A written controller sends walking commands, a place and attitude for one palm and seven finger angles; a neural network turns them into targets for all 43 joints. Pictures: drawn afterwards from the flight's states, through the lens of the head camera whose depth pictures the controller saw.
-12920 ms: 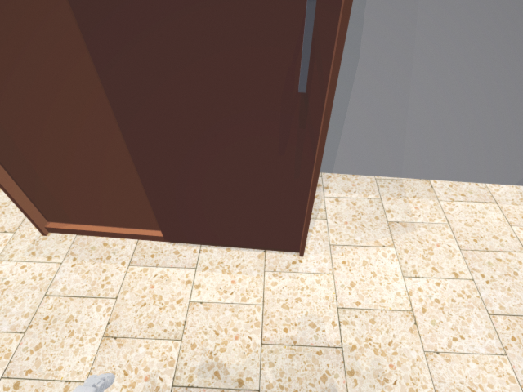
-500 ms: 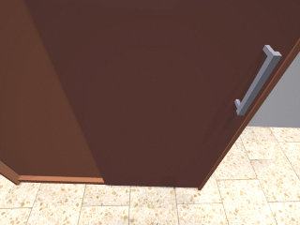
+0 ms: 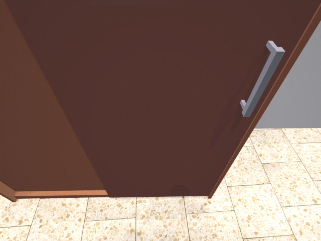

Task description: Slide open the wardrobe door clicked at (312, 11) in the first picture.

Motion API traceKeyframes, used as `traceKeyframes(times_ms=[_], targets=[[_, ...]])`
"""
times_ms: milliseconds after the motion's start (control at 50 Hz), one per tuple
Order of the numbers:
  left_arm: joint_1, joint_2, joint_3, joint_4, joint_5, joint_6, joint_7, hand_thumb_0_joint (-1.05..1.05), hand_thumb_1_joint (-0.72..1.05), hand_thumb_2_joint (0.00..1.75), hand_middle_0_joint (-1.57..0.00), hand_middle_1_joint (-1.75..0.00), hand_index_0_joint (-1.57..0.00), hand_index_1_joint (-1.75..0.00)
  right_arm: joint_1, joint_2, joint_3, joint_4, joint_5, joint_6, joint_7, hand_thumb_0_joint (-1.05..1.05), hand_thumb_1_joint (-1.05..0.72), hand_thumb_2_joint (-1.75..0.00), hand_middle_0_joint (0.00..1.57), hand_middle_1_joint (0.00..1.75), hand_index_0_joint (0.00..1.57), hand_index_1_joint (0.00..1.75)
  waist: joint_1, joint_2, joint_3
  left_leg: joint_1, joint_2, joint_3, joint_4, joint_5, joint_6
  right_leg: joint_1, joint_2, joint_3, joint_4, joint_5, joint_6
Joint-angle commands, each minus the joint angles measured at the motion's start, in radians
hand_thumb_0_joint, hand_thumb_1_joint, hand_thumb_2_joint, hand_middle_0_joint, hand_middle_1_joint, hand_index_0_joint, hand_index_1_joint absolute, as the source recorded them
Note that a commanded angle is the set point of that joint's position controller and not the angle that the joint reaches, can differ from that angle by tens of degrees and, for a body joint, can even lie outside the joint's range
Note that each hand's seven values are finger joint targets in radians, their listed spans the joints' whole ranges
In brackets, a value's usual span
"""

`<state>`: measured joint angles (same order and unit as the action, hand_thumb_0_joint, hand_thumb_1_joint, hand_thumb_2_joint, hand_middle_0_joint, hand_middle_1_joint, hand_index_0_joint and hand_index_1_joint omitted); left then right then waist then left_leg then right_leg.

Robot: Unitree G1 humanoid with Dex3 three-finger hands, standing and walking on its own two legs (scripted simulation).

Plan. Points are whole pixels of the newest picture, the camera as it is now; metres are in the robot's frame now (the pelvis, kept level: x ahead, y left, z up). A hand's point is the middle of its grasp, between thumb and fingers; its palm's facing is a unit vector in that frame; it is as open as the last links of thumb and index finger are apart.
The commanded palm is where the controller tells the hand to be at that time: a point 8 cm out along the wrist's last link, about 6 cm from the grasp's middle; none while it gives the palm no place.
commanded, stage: shuffle to correct the standing spot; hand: right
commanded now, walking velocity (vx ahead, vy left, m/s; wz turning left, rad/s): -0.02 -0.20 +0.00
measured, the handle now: (257, 82) +0.46 -0.22 +0.17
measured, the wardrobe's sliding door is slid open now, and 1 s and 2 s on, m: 0.00 0.00 0.00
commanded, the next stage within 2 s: come to a stop and stand still in 0.18 s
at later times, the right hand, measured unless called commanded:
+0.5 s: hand out of the picture +0.00 -0.33 -0.18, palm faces +0.05 +0.97 -0.23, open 7.4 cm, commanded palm none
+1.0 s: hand out of the picture -0.03 -0.27 -0.18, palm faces +0.00 +0.99 -0.16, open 7.3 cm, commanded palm none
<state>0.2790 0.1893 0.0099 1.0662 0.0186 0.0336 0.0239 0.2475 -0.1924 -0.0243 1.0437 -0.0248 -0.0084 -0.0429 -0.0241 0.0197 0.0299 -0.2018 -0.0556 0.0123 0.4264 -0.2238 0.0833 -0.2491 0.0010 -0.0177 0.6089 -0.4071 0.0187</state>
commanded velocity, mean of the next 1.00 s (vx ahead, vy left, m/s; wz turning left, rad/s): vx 0.01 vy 0.03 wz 0.00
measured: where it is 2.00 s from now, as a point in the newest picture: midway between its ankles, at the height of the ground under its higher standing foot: outside the picture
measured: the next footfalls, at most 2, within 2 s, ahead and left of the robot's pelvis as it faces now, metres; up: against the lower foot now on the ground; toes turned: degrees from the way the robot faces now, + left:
right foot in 0.28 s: +0.02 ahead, -0.23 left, +0.00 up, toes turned +0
left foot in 0.66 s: -0.03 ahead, -0.03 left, +0.00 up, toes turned +1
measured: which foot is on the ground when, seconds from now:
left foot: down 0.00-0.28, up 0.30-0.64, down 0.66-1.00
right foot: up 0.00-0.26, down 0.28-1.00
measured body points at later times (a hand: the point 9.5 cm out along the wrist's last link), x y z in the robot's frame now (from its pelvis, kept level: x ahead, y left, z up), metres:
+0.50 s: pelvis -0.03 -0.13 +0.00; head -0.01 -0.15 +0.44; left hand +0.00 +0.09 -0.15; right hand -0.01 -0.38 -0.16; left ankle -0.06 -0.02 -0.70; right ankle -0.01 -0.23 -0.74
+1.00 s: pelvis -0.02 -0.11 +0.00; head -0.01 -0.11 +0.45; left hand -0.06 +0.10 -0.16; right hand -0.03 -0.32 -0.17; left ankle -0.07 -0.03 -0.74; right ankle -0.01 -0.23 -0.74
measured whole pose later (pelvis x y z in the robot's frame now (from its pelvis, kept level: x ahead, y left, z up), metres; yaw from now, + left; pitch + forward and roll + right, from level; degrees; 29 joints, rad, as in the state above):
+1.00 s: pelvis -0.02 -0.11 +0.00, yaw +1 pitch -1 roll +0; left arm 0.32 0.11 -0.01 1.14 0.01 0.00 0.03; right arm 0.30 -0.14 0.00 1.10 -0.01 0.00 -0.03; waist 0.02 0.02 0.03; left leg -0.11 -0.05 0.02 0.42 -0.31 0.06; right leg -0.23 -0.03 -0.05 0.45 -0.21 0.01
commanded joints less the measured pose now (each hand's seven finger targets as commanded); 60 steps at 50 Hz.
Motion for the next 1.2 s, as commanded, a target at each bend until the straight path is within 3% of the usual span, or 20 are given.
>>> traceKeyframes(times_ms=[0, 100, 160, 200, 220, 240, 260, 280, 300, 360, 460, 520, 560, 600, 680, 700, 740, 840, 1080, 1180], targets=[[0.007, 0.074, 0.025, -0.092, -0.001, -0.001, -0.005, 0.00, 0.90, 0.90, -0.20, -0.30, -0.20, -0.30, 0.113, -0.199, -0.061, -0.044, -0.007, -0.003, -0.018, 0.00, -0.90, -0.90, 0.20, 0.30, 0.20, 0.30, -0.034, 0.057, 0.001, 0.089, 0.421, -0.363, -0.113, 0.413, 0.171, -0.197, -0.027, 0.054, 0.201, -0.055, 0.007], [-0.016, 0.061, 0.034, -0.133, -0.006, 0.006, -0.023, 0.00, 0.90, 0.90, -0.20, -0.30, -0.20, -0.30, 0.075, -0.224, -0.072, -0.079, -0.013, 0.005, -0.009, 0.00, -0.90, -0.90, 0.20, 0.30, 0.20, 0.30, -0.024, 0.133, -0.004, -0.017, 0.372, -0.272, -0.110, 0.259, 0.111, -0.138, -0.015, 0.019, 0.173, 0.025, 0.023], [0.017, 0.054, 0.038, -0.133, -0.010, 0.000, -0.025, 0.00, 0.90, 0.90, -0.20, -0.30, -0.20, -0.30, 0.045, -0.232, -0.077, -0.093, -0.015, 0.015, -0.002, 0.00, -0.90, -0.90, 0.20, 0.30, 0.20, 0.30, -0.004, 0.191, -0.002, -0.113, 0.343, -0.235, -0.083, 0.110, 0.057, -0.016, 0.010, -0.033, 0.024, 0.101, 0.030], [0.088, 0.061, 0.042, -0.113, -0.011, -0.010, -0.021, 0.00, 0.90, 0.90, -0.20, -0.30, -0.20, -0.30, 0.023, -0.224, -0.082, -0.103, -0.012, 0.026, 0.000, 0.00, -0.90, -0.90, 0.20, 0.30, 0.20, 0.30, 0.027, 0.154, -0.025, -0.188, 0.298, -0.188, 0.000, 0.029, 0.007, 0.129, 0.017, -0.062, -0.141, 0.177, 0.027], [0.114, 0.089, 0.045, -0.106, -0.010, -0.016, -0.016, 0.00, 0.90, 0.90, -0.20, -0.30, -0.20, -0.30, 0.029, -0.192, -0.074, -0.110, -0.009, 0.035, 0.001, 0.00, -0.90, -0.90, 0.20, 0.30, 0.20, 0.30, 0.034, 0.050, -0.045, -0.221, 0.248, -0.138, 0.091, -0.051, -0.020, 0.192, -0.022, -0.054, -0.205, 0.188, 0.021], [0.118, 0.145, 0.058, -0.118, -0.001, -0.020, -0.011, 0.00, 0.90, 0.90, -0.20, -0.30, -0.20, -0.30, 0.033, -0.134, -0.066, -0.128, -0.005, 0.045, 0.004, 0.00, -0.90, -0.90, 0.20, 0.30, 0.20, 0.30, 0.037, -0.174, -0.041, -0.301, 0.145, -0.040, 0.248, -0.239, -0.063, 0.180, -0.164, 0.125, -0.283, 0.179, -0.032], [0.107, 0.201, 0.068, -0.150, 0.005, -0.009, -0.009, 0.00, 0.90, 0.90, -0.20, -0.30, -0.20, -0.30, 0.016, -0.081, -0.059, -0.153, -0.008, 0.054, 0.000, 0.00, -0.90, -0.90, 0.20, 0.30, 0.20, 0.30, 0.043, -0.341, 0.000, -0.326, 0.071, 0.043, 0.485, -0.423, -0.099, 0.036, -0.310, 0.278, -0.364, 0.205, -0.129], [0.077, 0.200, 0.063, -0.165, 0.012, -0.001, -0.008, 0.00, 0.90, 0.90, -0.20, -0.30, -0.20, -0.30, 0.004, -0.081, -0.057, -0.152, -0.002, 0.054, -0.005, 0.00, -0.90, -0.90, 0.20, 0.30, 0.20, 0.30, 0.041, -0.257, 0.021, -0.294, 0.082, -0.011, 0.623, -0.403, -0.082, -0.084, -0.328, 0.279, -0.379, 0.204, -0.198], [0.040, 0.150, 0.049, -0.171, 0.017, -0.013, -0.007, 0.00, 0.90, 0.90, -0.20, -0.30, -0.20, -0.30, 0.028, -0.067, -0.050, -0.140, -0.007, 0.049, -0.005, 0.00, -0.90, -0.90, 0.20, 0.30, 0.20, 0.30, 0.017, -0.173, 0.022, -0.268, 0.095, -0.029, 0.677, -0.325, -0.073, -0.131, -0.301, 0.287, -0.398, 0.100, -0.209], [-0.031, 0.129, 0.033, -0.163, 0.016, -0.043, 0.002, 0.00, 0.90, 0.90, -0.20, -0.30, -0.20, -0.30, 0.093, -0.065, -0.042, -0.083, -0.013, 0.031, 0.013, 0.00, -0.90, -0.90, 0.20, 0.30, 0.20, 0.30, -0.014, -0.114, 0.019, -0.243, 0.108, -0.046, 0.655, -0.188, -0.076, -0.128, -0.242, 0.267, -0.413, -0.006, -0.186], [0.080, 0.104, 0.034, -0.091, 0.021, -0.044, 0.017, 0.00, 0.90, 0.90, -0.20, -0.30, -0.20, -0.30, 0.035, -0.040, -0.017, -0.082, -0.006, 0.027, 0.027, 0.00, -0.90, -0.90, 0.20, 0.30, 0.20, 0.30, 0.059, -0.096, 0.035, -0.229, 0.099, -0.019, 0.353, -0.247, -0.090, 0.043, -0.292, 0.295, -0.395, 0.122, -0.197], [0.109, 0.148, 0.045, -0.069, 0.022, -0.038, 0.024, 0.00, 0.90, 0.90, -0.20, -0.30, -0.20, -0.30, 0.049, -0.037, -0.021, -0.083, -0.001, 0.035, 0.031, 0.00, -0.90, -0.90, 0.20, 0.30, 0.20, 0.30, 0.062, -0.095, 0.004, -0.167, 0.079, -0.021, 0.259, -0.251, -0.082, 0.072, -0.315, 0.313, -0.368, 0.258, -0.197], [0.107, 0.147, 0.046, -0.061, 0.018, -0.040, 0.026, 0.00, 0.90, 0.90, -0.20, -0.30, -0.20, -0.30, 0.068, -0.042, -0.022, -0.076, -0.001, 0.031, 0.031, 0.00, -0.90, -0.90, 0.20, 0.30, 0.20, 0.30, 0.049, -0.082, -0.001, -0.086, 0.071, -0.016, 0.137, -0.170, -0.076, 0.048, -0.293, 0.286, -0.312, 0.390, -0.180], [0.101, 0.143, 0.043, -0.050, 0.008, -0.042, 0.028, 0.00, 0.90, 0.90, -0.20, -0.30, -0.20, -0.30, 0.119, -0.043, -0.026, -0.055, 0.003, 0.025, 0.029, 0.00, -0.90, -0.90, 0.20, 0.30, 0.20, 0.30, 0.030, -0.081, -0.057, 0.025, 0.073, -0.014, -0.023, -0.030, -0.075, 0.046, -0.243, 0.219, -0.250, 0.445, -0.132], [0.087, 0.055, 0.021, -0.043, -0.002, -0.051, 0.019, 0.00, 0.90, 0.90, -0.20, -0.30, -0.20, -0.30, 0.138, -0.086, -0.025, -0.040, 0.006, 0.016, 0.019, 0.00, -0.90, -0.90, 0.20, 0.30, 0.20, 0.30, 0.025, -0.012, -0.042, 0.106, 0.206, -0.096, -0.030, 0.219, -0.017, -0.058, -0.107, 0.040, -0.152, 0.325, -0.040], [0.076, 0.040, 0.017, -0.032, 0.000, -0.044, 0.021, 0.00, 0.90, 0.90, -0.20, -0.30, -0.20, -0.30, 0.127, -0.081, -0.025, -0.038, 0.006, 0.010, 0.019, 0.00, -0.90, -0.90, 0.20, 0.30, 0.20, 0.30, 0.030, 0.074, -0.048, 0.076, 0.200, -0.125, -0.054, 0.181, -0.005, -0.038, -0.082, 0.006, -0.119, 0.263, -0.029], [0.076, 0.017, 0.009, -0.017, 0.003, -0.035, 0.017, 0.00, 0.90, 0.90, -0.20, -0.30, -0.20, -0.30, 0.090, -0.070, -0.014, -0.034, 0.011, 0.006, 0.017, 0.00, -0.90, -0.90, 0.20, 0.30, 0.20, 0.30, 0.041, 0.070, -0.001, -0.011, 0.218, -0.141, -0.098, 0.087, 0.012, -0.006, -0.072, -0.004, -0.123, 0.207, -0.014], [0.089, 0.015, -0.003, 0.031, 0.000, -0.041, 0.016, 0.00, 0.90, 0.90, -0.20, -0.30, -0.20, -0.30, 0.099, -0.041, 0.000, 0.001, 0.019, -0.002, 0.016, 0.00, -0.90, -0.90, 0.20, 0.30, 0.20, 0.30, 0.033, -0.086, 0.071, -0.055, 0.147, -0.099, -0.107, -0.021, -0.032, 0.034, -0.114, 0.055, -0.212, 0.278, -0.028], [0.077, 0.015, -0.004, 0.053, -0.011, -0.053, 0.022, 0.00, 0.90, 0.90, -0.20, -0.30, -0.20, -0.30, 0.166, -0.019, 0.015, 0.057, 0.014, -0.021, 0.003, 0.00, -0.90, -0.90, 0.20, 0.30, 0.20, 0.30, 0.026, 0.009, 0.021, 0.017, 0.157, -0.095, -0.104, 0.235, -0.054, 0.114, -0.118, 0.030, -0.220, 0.373, -0.022], [0.072, 0.011, -0.006, 0.059, -0.010, -0.049, 0.021, 0.00, 0.90, 0.90, -0.20, -0.30, -0.20, -0.30, 0.181, -0.010, 0.018, 0.065, 0.013, -0.023, -0.002, 0.00, -0.90, -0.90, 0.20, 0.30, 0.20, 0.30, 0.025, 0.006, 0.049, 0.002, 0.158, -0.097, -0.114, 0.221, -0.054, 0.117, -0.113, 0.028, -0.231, 0.357, -0.019]])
